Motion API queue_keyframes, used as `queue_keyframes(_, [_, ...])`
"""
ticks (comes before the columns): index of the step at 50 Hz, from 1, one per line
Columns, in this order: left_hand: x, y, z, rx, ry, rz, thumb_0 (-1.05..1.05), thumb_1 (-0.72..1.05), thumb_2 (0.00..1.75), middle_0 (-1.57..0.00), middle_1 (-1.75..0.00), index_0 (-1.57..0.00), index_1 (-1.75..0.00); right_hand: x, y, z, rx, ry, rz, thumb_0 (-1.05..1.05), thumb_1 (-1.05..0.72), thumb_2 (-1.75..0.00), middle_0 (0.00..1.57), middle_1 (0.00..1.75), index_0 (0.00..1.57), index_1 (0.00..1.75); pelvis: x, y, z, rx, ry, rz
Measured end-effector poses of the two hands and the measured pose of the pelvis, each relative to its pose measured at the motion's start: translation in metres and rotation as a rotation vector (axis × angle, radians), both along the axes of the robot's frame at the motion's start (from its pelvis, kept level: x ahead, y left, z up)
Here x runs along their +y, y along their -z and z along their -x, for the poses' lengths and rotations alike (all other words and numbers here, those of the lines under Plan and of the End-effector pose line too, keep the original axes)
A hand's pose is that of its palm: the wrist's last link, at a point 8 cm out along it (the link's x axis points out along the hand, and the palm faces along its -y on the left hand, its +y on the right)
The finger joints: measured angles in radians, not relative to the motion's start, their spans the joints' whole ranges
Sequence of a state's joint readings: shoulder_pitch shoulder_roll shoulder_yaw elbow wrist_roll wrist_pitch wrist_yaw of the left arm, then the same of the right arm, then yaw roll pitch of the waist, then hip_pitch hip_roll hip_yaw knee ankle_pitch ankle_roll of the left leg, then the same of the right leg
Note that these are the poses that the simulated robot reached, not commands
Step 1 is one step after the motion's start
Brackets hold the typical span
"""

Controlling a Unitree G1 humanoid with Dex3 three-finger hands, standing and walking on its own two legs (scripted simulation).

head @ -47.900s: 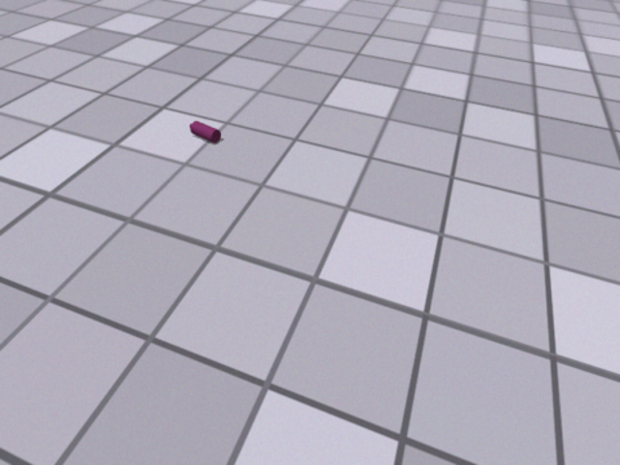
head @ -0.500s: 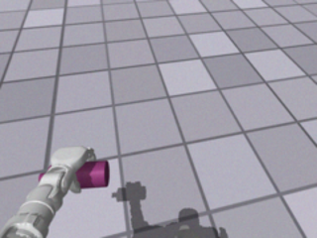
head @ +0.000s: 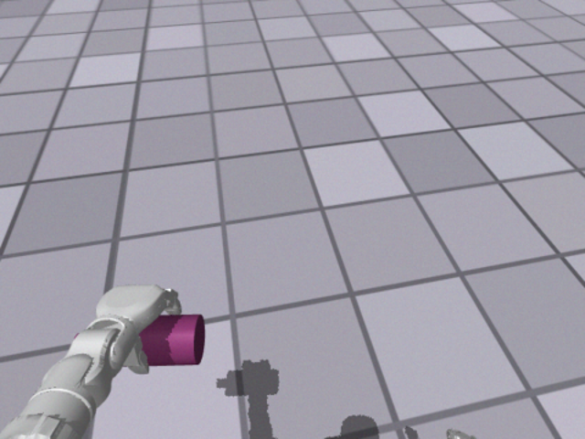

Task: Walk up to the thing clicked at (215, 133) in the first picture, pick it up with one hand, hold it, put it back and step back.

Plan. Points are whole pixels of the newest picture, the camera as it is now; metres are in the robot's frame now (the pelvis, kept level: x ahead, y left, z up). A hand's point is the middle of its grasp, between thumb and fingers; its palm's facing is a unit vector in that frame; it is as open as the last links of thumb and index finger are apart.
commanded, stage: hold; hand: left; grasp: from above
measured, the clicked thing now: (139, 340) +0.32 +0.24 -0.09
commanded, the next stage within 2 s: crouch in 1.62 s
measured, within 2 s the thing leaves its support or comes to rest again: neither
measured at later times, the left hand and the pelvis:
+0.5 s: hand (136, 342) +0.29 +0.21 -0.03, palm faces -0.47 -0.01 -0.88, open 10.2 cm; pelvis -0.01 +0.00 +0.01, yaw +0 degrees
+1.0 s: hand (137, 350) +0.27 +0.20 -0.01, palm faces -0.45 -0.01 -0.89, open 10.3 cm; pelvis -0.02 -0.01 +0.02, yaw +0 degrees
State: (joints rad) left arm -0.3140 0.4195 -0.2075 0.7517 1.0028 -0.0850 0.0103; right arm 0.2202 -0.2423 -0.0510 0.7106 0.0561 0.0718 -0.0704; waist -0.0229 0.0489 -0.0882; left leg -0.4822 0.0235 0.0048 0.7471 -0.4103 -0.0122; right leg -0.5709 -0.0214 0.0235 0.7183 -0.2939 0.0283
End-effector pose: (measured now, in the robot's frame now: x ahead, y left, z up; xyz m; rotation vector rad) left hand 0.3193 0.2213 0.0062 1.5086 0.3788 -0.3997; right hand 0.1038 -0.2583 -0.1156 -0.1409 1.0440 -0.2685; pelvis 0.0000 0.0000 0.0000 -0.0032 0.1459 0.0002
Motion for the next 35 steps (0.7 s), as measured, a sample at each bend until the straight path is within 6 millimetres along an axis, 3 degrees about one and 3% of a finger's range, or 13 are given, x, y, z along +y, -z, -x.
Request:
queue_keyframes(12, [0.002, -0.014, 0.007, 0.003, 0.016, 0.0, 0.0, 0.03, 0.38, -0.71, -0.43, -0.73, -0.39, 0.001, -0.009, -0.012, -0.034, -0.014, -0.001, 0.01, -0.9, -0.89, 0.2, 0.3, 0.21, 0.3, 0.001, -0.005, 0.0, -0.03, 0.002, -0.003])
queue_keyframes(35, [-0.01, -0.032, 0.031, -0.018, 0.033, 0.004, 0.0, 0.03, 0.38, -0.69, -0.47, -0.71, -0.43, -0.004, -0.017, -0.009, -0.086, -0.026, -0.009, 0.01, -0.91, -0.89, 0.2, 0.3, 0.21, 0.3, -0.006, -0.011, 0.015, -0.084, 0.008, -0.015])
